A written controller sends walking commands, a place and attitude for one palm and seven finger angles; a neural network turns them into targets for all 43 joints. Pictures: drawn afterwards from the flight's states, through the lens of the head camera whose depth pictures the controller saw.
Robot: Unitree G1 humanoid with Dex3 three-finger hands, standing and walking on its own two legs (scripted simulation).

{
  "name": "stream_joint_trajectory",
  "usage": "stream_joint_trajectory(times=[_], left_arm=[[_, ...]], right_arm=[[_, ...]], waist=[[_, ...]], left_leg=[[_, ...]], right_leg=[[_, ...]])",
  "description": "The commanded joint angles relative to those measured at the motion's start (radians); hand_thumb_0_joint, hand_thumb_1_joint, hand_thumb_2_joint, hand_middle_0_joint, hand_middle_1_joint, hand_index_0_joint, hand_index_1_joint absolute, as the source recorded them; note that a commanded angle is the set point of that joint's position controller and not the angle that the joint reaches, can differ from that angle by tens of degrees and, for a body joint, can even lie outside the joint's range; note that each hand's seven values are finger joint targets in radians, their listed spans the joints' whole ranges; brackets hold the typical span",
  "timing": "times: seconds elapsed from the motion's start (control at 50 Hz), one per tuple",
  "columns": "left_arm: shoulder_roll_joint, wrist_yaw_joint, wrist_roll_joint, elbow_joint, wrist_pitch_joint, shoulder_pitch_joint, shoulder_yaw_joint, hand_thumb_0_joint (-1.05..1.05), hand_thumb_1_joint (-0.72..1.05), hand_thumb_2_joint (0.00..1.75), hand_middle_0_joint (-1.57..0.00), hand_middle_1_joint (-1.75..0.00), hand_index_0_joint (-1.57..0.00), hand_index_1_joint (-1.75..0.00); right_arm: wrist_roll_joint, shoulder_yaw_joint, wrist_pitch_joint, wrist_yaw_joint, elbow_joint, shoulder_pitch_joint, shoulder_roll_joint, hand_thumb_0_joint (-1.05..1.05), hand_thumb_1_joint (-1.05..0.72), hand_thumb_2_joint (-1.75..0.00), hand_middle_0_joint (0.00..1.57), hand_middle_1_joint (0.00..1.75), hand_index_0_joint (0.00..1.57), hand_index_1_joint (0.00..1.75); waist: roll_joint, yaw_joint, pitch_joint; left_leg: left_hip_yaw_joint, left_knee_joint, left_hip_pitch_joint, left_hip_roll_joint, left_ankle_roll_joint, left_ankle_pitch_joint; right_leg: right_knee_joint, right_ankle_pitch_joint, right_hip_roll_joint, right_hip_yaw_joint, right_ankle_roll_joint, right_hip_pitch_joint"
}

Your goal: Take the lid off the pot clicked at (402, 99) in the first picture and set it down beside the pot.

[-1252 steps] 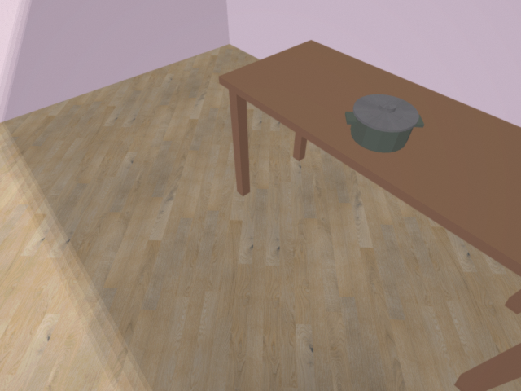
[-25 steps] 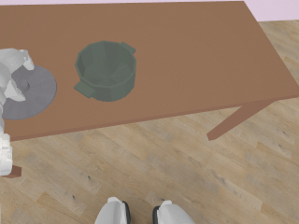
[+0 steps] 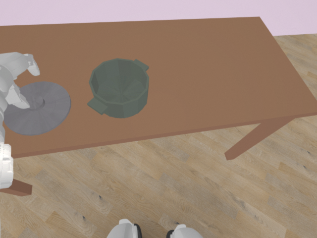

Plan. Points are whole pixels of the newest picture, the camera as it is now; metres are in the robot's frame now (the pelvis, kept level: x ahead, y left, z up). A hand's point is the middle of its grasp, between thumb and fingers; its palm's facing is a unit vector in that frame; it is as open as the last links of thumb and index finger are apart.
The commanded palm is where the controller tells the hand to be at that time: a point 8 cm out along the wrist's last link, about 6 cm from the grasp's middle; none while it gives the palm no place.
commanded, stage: raise the empty hand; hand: left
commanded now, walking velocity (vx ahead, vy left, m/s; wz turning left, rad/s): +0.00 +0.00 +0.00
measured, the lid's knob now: (35, 103) +0.49 +0.32 -0.04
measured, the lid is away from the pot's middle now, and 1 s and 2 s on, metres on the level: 0.25 0.25 0.25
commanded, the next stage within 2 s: draw the hand back to the body in 0.78 s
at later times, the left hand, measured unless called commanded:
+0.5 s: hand (1, 74) +0.47 +0.32 +0.10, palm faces -0.40 -0.12 -0.91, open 11.0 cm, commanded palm +0.50 +0.32 +0.17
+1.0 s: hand out of the picture +0.48 +0.33 +0.12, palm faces -0.39 -0.11 -0.91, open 11.0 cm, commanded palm +0.48 +0.32 +0.19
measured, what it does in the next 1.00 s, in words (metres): stands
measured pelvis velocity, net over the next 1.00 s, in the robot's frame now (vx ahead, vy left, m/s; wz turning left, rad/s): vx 0.01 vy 0.01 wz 0.01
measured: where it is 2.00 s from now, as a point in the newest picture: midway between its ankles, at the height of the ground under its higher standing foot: outside the picture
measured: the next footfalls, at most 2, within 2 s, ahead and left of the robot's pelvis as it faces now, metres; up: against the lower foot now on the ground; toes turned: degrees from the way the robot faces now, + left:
none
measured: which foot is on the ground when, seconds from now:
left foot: down 0.00-1.00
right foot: down 0.00-1.00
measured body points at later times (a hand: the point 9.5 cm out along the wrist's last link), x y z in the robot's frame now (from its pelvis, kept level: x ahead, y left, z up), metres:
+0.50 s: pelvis +0.01 +0.00 +0.02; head +0.10 +0.02 +0.46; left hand +0.49 +0.33 +0.15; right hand +0.00 -0.28 -0.10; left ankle +0.03 +0.05 -0.70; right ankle -0.02 -0.14 -0.70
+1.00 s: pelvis +0.01 +0.01 +0.02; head +0.10 +0.02 +0.46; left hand +0.49 +0.33 +0.18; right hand +0.02 -0.28 -0.09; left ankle +0.03 +0.05 -0.70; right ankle -0.02 -0.14 -0.70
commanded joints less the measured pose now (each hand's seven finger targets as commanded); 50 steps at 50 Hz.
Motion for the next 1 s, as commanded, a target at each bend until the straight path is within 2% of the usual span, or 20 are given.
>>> stream_joint_trajectory(times=[0.0,0.04,0.08,0.18,0.24,0.26,0.3,0.34,0.38,0.48,0.54,0.64,0.68,0.7,0.72,0.76,0.78,0.84,0.9,0.98], left_arm=[[0.308,0.035,-0.016,-0.152,0.0,-0.424,0.062,0.0,0.02,0.59,-0.33,-0.9,-0.33,-0.9],[0.312,0.034,-0.014,-0.235,-0.008,-0.471,0.069,0.0,0.02,0.59,-0.33,-0.9,-0.33,-0.9],[0.313,0.031,-0.016,-0.242,-0.007,-0.466,0.075,0.0,0.02,0.59,-0.33,-0.9,-0.33,-0.9],[0.249,0.022,-0.032,-0.148,0.015,-0.428,0.024,0.0,0.02,0.59,-0.33,-0.9,-0.33,-0.9],[0.307,0.015,-0.03,-0.253,0.002,-0.495,0.063,0.0,0.02,0.59,-0.33,-0.9,-0.33,-0.9],[0.285,0.012,-0.03,-0.216,0.008,-0.464,0.045,0.0,0.02,0.59,-0.33,-0.9,-0.33,-0.9],[0.332,0.009,-0.028,-0.199,0.003,-0.453,0.075,0.0,0.02,0.59,-0.33,-0.9,-0.33,-0.9],[0.256,-0.002,-0.041,-0.215,0.01,-0.477,0.021,0.0,0.02,0.59,-0.33,-0.9,-0.33,-0.9],[0.339,-0.002,-0.031,-0.193,0.003,-0.44,0.08,0.0,0.02,0.59,-0.33,-0.9,-0.33,-0.9],[0.296,-0.026,-0.045,-0.181,0.01,-0.48,0.022,0.0,0.02,0.59,-0.33,-0.9,-0.33,-0.9],[0.376,-0.042,-0.039,-0.233,-0.017,-0.476,0.087,0.0,0.02,0.59,-0.33,-0.9,-0.33,-0.9],[0.274,-0.07,-0.06,-0.227,-0.014,-0.503,0.01,0.0,0.02,0.59,-0.33,-0.9,-0.33,-0.9],[0.316,-0.075,-0.053,-0.191,-0.017,-0.481,0.037,0.0,0.02,0.59,-0.33,-0.9,-0.33,-0.9],[0.277,-0.079,-0.062,-0.165,-0.009,-0.475,0.003,0.0,0.02,0.59,-0.33,-0.9,-0.33,-0.9],[0.261,-0.083,-0.06,-0.167,-0.009,-0.477,-0.009,0.0,0.02,0.59,-0.33,-0.9,-0.33,-0.9],[0.289,-0.086,-0.052,-0.248,-0.023,-0.536,0.014,0.0,0.02,0.59,-0.33,-0.9,-0.33,-0.9],[0.247,-0.084,-0.055,-0.216,-0.02,-0.522,-0.017,0.0,0.02,0.59,-0.33,-0.9,-0.33,-0.9],[0.354,-0.075,-0.051,-0.206,-0.036,-0.478,0.075,0.0,0.02,0.59,-0.33,-0.9,-0.33,-0.9],[0.307,-0.064,-0.044,-0.289,-0.028,-0.504,0.049,0.0,0.02,0.59,-0.33,-0.9,-0.33,-0.9],[0.318,-0.054,-0.062,-0.309,-0.028,-0.375,0.093,0.0,0.02,0.59,-0.33,-0.9,-0.33,-0.9]], right_arm=[[0.002,-0.063,-0.005,-0.014,-0.024,0.172,-0.206,0.0,-0.9,-0.9,0.2,0.3,0.2,0.3],[0.003,-0.069,-0.006,-0.014,-0.03,0.168,-0.204,0.0,-0.9,-0.9,0.2,0.3,0.2,0.3],[0.001,-0.074,-0.004,-0.01,-0.026,0.171,-0.203,0.0,-0.9,-0.9,0.2,0.3,0.2,0.3],[0.007,-0.074,-0.009,-0.006,-0.019,0.16,-0.205,0.0,-0.9,-0.9,0.2,0.3,0.2,0.3],[0.01,-0.075,-0.014,-0.01,-0.029,0.15,-0.207,0.0,-0.9,-0.9,0.2,0.3,0.2,0.3],[0.009,-0.076,-0.018,-0.012,-0.025,0.156,-0.204,0.0,-0.9,-0.9,0.2,0.3,0.2,0.3],[0.012,-0.069,-0.016,-0.016,-0.031,0.149,-0.209,0.0,-0.9,-0.9,0.2,0.3,0.2,0.3],[0.014,-0.073,-0.027,-0.012,-0.029,0.142,-0.204,0.0,-0.9,-0.9,0.2,0.3,0.2,0.3],[0.014,-0.071,-0.023,-0.017,-0.038,0.143,-0.208,0.0,-0.9,-0.9,0.2,0.3,0.2,0.3],[0.021,-0.068,-0.035,-0.019,-0.027,0.132,-0.214,0.0,-0.9,-0.9,0.2,0.3,0.2,0.3],[0.019,-0.067,-0.04,-0.029,-0.041,0.135,-0.212,0.0,-0.9,-0.9,0.2,0.3,0.2,0.3],[0.02,-0.073,-0.046,-0.023,-0.028,0.13,-0.207,0.0,-0.9,-0.9,0.2,0.3,0.2,0.3],[0.021,-0.072,-0.042,-0.027,-0.027,0.136,-0.215,0.0,-0.9,-0.9,0.2,0.3,0.2,0.3],[0.025,-0.07,-0.043,-0.027,-0.024,0.129,-0.214,0.0,-0.9,-0.9,0.2,0.3,0.2,0.3],[0.024,-0.072,-0.044,-0.027,-0.025,0.135,-0.216,0.0,-0.9,-0.9,0.2,0.3,0.2,0.3],[0.018,-0.077,-0.04,-0.025,-0.024,0.131,-0.216,0.0,-0.9,-0.9,0.2,0.3,0.2,0.3],[0.018,-0.078,-0.043,-0.023,-0.02,0.136,-0.212,0.0,-0.9,-0.9,0.2,0.3,0.2,0.3],[0.014,-0.072,-0.044,-0.029,-0.036,0.133,-0.216,0.0,-0.9,-0.9,0.2,0.3,0.2,0.3],[0.012,-0.082,-0.037,-0.016,-0.041,0.128,-0.207,0.0,-0.9,-0.9,0.2,0.3,0.2,0.3],[0.007,-0.083,-0.021,0.002,-0.076,0.093,-0.197,0.0,-0.9,-0.9,0.2,0.3,0.2,0.3]], waist=[[0.125,-0.006,-0.428],[0.179,0.005,-0.482],[0.164,0.005,-0.487],[0.101,-0.006,-0.39],[0.141,0.016,-0.45],[0.133,0.008,-0.449],[0.095,0.014,-0.421],[0.126,0.011,-0.401],[0.098,0.02,-0.417],[0.094,0.007,-0.35],[0.109,0.029,-0.429],[0.137,0.016,-0.368],[0.08,0.014,-0.365],[0.067,0.008,-0.325],[0.053,0.005,-0.333],[0.126,0.019,-0.38],[0.13,0.007,-0.366],[0.068,0.032,-0.401],[0.148,0.037,-0.44],[0.116,0.055,-0.457]], left_leg=[[-0.095,-0.074,0.625,0.002,-0.027,0.423],[-0.102,-0.085,0.694,0.008,-0.032,0.486],[-0.116,-0.09,0.724,0.011,-0.04,0.513],[-0.098,-0.117,0.676,0.005,-0.03,0.441],[-0.104,-0.137,0.718,0.004,-0.026,0.446],[-0.099,-0.132,0.728,0.003,-0.028,0.462],[-0.099,-0.143,0.688,-0.002,-0.026,0.435],[-0.091,-0.156,0.713,0.006,-0.025,0.448],[-0.096,-0.158,0.712,-0.004,-0.027,0.441],[-0.079,-0.183,0.687,0.001,-0.018,0.367],[-0.084,-0.182,0.733,-0.005,-0.014,0.453],[-0.088,-0.199,0.772,0.006,-0.02,0.473],[-0.085,-0.201,0.742,-0.005,-0.015,0.438],[-0.082,-0.207,0.719,-0.002,-0.014,0.409],[-0.082,-0.214,0.717,-0.003,-0.014,0.39],[-0.104,-0.21,0.788,0.004,-0.022,0.46],[-0.105,-0.211,0.803,0.008,-0.026,0.469],[-0.089,-0.205,0.753,-0.003,-0.016,0.479],[-0.108,-0.206,0.831,0.006,-0.035,0.574],[-0.107,-0.202,0.844,0.0,-0.037,0.653]], right_leg=[[-0.094,0.207,0.05,-0.031,-0.057,-0.067],[-0.101,0.228,0.047,-0.027,-0.06,-0.062],[-0.109,0.224,0.05,-0.032,-0.058,-0.062],[-0.134,0.204,0.046,-0.032,-0.055,-0.05],[-0.147,0.226,0.039,-0.024,-0.061,-0.01],[-0.146,0.23,0.04,-0.025,-0.059,0.0],[-0.152,0.233,0.041,-0.025,-0.056,0.016],[-0.163,0.235,0.034,-0.025,-0.058,0.007],[-0.165,0.236,0.039,-0.023,-0.056,0.034],[-0.189,0.218,0.03,-0.02,-0.055,0.043],[-0.194,0.275,0.03,-0.014,-0.058,0.088],[-0.215,0.246,0.028,-0.021,-0.059,0.046],[-0.22,0.252,0.032,-0.018,-0.054,0.066],[-0.22,0.237,0.029,-0.02,-0.054,0.061],[-0.223,0.227,0.03,-0.019,-0.051,0.056],[-0.221,0.233,0.028,-0.021,-0.059,0.04],[-0.22,0.216,0.03,-0.024,-0.058,0.019],[-0.216,0.272,0.028,-0.013,-0.059,0.087],[-0.214,0.272,0.03,-0.023,-0.06,0.061],[-0.217,0.307,0.03,-0.02,-0.056,0.112]])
